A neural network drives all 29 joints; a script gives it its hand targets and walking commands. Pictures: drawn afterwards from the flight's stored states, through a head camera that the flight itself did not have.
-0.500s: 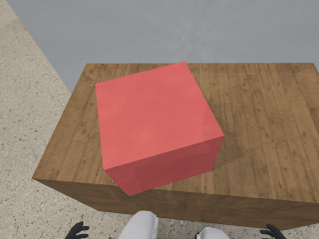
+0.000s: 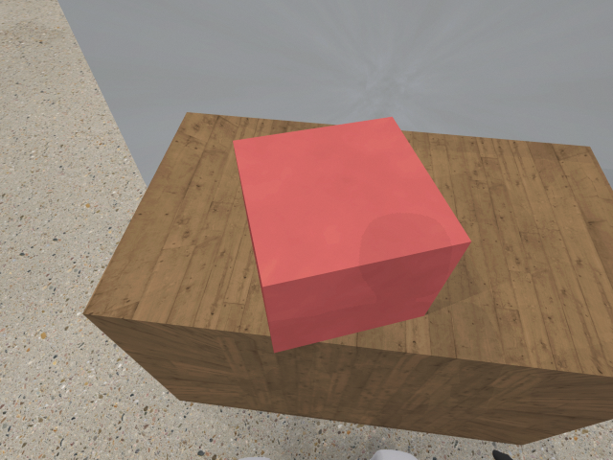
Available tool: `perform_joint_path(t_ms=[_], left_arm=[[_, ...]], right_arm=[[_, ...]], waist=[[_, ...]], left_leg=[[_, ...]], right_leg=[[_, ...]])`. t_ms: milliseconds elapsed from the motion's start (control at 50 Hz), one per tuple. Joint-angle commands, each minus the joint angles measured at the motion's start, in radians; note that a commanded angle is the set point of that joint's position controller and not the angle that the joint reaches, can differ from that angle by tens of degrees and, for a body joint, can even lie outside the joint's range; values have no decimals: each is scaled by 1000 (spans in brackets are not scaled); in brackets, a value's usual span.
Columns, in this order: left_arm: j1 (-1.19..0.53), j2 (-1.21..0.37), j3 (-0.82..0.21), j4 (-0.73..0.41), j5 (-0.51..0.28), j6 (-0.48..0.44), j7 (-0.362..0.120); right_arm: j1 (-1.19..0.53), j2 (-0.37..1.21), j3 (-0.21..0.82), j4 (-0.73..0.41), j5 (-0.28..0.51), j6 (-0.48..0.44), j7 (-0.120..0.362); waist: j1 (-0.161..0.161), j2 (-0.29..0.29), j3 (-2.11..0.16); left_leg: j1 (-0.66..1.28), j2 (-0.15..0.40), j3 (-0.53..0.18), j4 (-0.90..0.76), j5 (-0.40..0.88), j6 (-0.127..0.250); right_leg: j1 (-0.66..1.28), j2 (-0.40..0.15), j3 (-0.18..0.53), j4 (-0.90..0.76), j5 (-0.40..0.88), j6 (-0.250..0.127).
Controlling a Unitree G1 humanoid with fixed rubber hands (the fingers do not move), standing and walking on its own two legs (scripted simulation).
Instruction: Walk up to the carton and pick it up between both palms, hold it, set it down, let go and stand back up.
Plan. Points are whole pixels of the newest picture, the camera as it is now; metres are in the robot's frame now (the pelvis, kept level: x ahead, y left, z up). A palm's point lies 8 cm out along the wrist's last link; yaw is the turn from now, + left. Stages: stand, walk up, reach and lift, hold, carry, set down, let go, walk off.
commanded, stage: walk up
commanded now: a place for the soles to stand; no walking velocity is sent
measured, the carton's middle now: (333, 233) +0.44 -0.01 -0.02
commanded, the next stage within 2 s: none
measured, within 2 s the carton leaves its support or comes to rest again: neither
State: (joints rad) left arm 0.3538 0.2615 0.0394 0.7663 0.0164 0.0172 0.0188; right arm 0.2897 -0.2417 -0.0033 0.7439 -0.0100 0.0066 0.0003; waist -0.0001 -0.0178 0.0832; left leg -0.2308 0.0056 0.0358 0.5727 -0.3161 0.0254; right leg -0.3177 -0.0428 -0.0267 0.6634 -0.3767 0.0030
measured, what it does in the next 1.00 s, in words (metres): steps on the spot: right foot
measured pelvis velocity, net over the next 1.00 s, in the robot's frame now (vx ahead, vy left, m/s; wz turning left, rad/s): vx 0.03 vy -0.02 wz -0.04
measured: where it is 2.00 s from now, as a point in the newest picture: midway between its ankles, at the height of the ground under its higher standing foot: outside the picture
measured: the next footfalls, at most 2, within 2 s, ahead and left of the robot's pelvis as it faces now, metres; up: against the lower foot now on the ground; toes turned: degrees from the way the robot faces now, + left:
right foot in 0.04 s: +0.05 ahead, -0.13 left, +0.00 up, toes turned +2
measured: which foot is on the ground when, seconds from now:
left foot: down 0.00-1.00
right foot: up 0.00-0.02, down 0.04-1.00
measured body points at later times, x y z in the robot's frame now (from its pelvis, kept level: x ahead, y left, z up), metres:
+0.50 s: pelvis +0.01 -0.02 +0.00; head +0.01 -0.03 +0.45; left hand +0.08 +0.24 -0.12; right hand +0.06 -0.29 -0.12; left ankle -0.01 +0.10 -0.73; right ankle +0.02 -0.13 -0.73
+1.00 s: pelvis +0.03 -0.02 +0.00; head +0.03 -0.03 +0.45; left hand +0.12 +0.23 -0.11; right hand +0.10 -0.29 -0.12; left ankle -0.01 +0.10 -0.73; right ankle +0.02 -0.13 -0.73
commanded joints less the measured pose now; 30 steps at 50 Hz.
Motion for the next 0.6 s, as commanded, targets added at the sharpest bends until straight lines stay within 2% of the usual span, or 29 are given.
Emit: perform_joint_path(t_ms=[0, 20, 40, 60, 80, 100, 120, 140, 160, 180, 200, 240, 260, 300, 320, 340, 360, 380, 400, 420, 480, 500, 520, 540, 560, 580], left_arm=[[104, 83, 16, -50, 6, -43, 5], [116, 123, 24, -49, 15, -46, 3], [58, 176, 43, -49, 13, -37, -1], [-13, 167, 41, -62, 1, -28, -5], [-37, 134, 28, -72, 0, -21, -8], [-41, 112, 20, -70, -6, -18, -13], [-55, 113, 19, -72, -7, -14, -17], [-48, 112, 18, -79, -10, -18, -19], [-13, 116, 19, -70, -7, -19, -24], [-1, 103, 15, -56, -8, -25, -22], [18, 114, 19, -55, -6, -29, -23], [22, 118, 15, -49, -7, -38, -25], [17, 114, 19, -30, -12, -39, -24], [2, 111, 14, -44, -10, -44, -22], [4, 130, 17, -45, -14, -48, -21], [4, 124, 17, -43, -10, -48, -20], [1, 116, 18, -45, -7, -50, -21], [-9, 126, 17, -51, -11, -48, -21], [3, 119, 14, -46, -13, -48, -22], [-9, 110, 10, -56, -10, -47, -20], [10, 108, 7, -55, -10, -52, -18], [-2, 129, 13, -61, -10, -48, -16], [3, 137, 14, -58, -10, -53, -17], [18, 132, 5, -54, -9, -50, -17], [18, 106, 6, -52, -6, -50, -16], [25, 110, 6, -52, -12, -49, -17]], right_arm=[[21, -151, -36, -77, 10, -9, -4], [41, -116, -26, -88, 8, -8, -3], [68, -92, -26, -83, 15, 4, -3], [103, -88, -22, -66, 4, 6, -2], [109, -99, -22, -59, -4, 6, 0], [95, -131, -25, -47, -7, -1, -2], [94, -164, -37, -49, -12, -7, 6], [72, -165, -40, -59, -10, -15, 6], [67, -173, -42, -57, -13, -20, 8], [76, -161, -40, -44, -8, -22, 7], [72, -159, -37, -51, -5, -23, 6], [78, -164, -39, -54, -5, -26, 5], [77, -154, -38, -41, -5, -29, 8], [113, -155, -40, -41, -4, -29, 12], [114, -154, -37, -43, 2, -32, 8], [102, -138, -36, -47, -8, -31, 9], [124, -124, -36, -47, -6, -31, 9], [131, -140, -36, -50, -10, -33, 5], [112, -135, -39, -59, -14, -31, 2], [109, -135, -35, -49, -14, -32, 4], [122, -129, -33, -62, -2, -38, 2], [122, -128, -34, -56, -6, -36, 1], [121, -132, -35, -58, 3, -33, -1], [121, -136, -36, -58, 0, -31, -3], [112, -143, -36, -59, -6, -29, -3], [112, -150, -34, -66, -4, -28, -6]], waist=[[40, 47, -212], [37, -36, -199], [0, -94, -162], [-16, -109, -105], [-29, -100, -29], [-15, -76, 18], [-14, -77, 40], [4, -55, 102], [10, -12, 63], [17, -1, 92], [30, 11, 81], [12, 48, 79], [19, 23, 89], [0, 45, 25], [7, 3, 0], [8, 3, 13], [-9, 4, -48], [0, -10, -42], [8, -8, -32], [12, 31, -12], [-1, -11, -102], [-6, 18, -76], [9, 33, -80], [-8, 30, -60], [9, 34, -85], [1, 36, -65]], left_leg=[[-76, 147, -111, -19, 183, 44], [-142, 84, -97, 31, 63, 7], [-50, 30, -46, 10, -80, -33], [26, 36, -47, -48, -125, -14], [49, 41, -58, -101, -97, 0], [63, 55, -80, -120, -61, 16], [24, 71, -91, -158, -67, 24], [-52, 96, -153, -201, -87, 34], [-74, 120, -139, -232, -147, 36], [-144, 123, -168, -251, -194, 40], [-147, 117, -165, -252, -176, 34], [-96, 84, -115, -221, -95, 18], [-88, 98, -121, -220, -94, 22], [-44, 85, -88, -192, -56, 14], [-52, 77, -105, -179, -26, 19], [-44, 69, -69, -170, 6, 15], [10, 73, -64, -152, 33, 14], [0, 75, -77, -159, 34, 14], [-7, 80, -71, -161, 51, 11], [-1, 77, -78, -158, 42, 15], [70, 88, -68, -131, 141, 13], [43, 93, -55, -145, 190, 12], [45, 90, -74, -144, 227, 7], [77, 96, -61, -134, 218, 12], [47, 94, -57, -135, 231, 6], [46, 94, -45, -132, 193, 13]], right_leg=[[332, -82, 95, -223, 337, -45], [355, -162, 222, -267, 318, -92], [176, -237, 244, -309, 120, -161], [47, -213, 232, -320, -18, -152], [-35, -171, 205, -328, -72, -125], [-86, -118, 167, -335, -113, -90], [-49, -68, 89, -289, -85, -67], [-35, -36, 75, -267, -33, -49], [14, -29, 74, -250, -8, -42], [58, -30, 78, -250, -32, -42], [89, -32, 78, -254, -8, -41], [45, -54, 111, -266, 29, -49], [42, -40, 88, -275, 28, -46], [61, -52, 114, -268, 62, -60], [95, -55, 102, -267, 80, -62], [81, -68, 125, -274, 104, -67], [85, -76, 128, -282, 124, -68], [93, -73, 118, -265, 139, -68], [92, -83, 129, -269, 170, -76], [85, -79, 116, -255, 203, -73], [114, -71, 103, -247, 342, -59], [125, -74, 104, -226, 373, -63], [127, -77, 101, -221, 395, -79], [91, -77, 102, -231, 404, -72], [154, -67, 86, -216, 428, -67], [125, -73, 104, -210, 425, -75]])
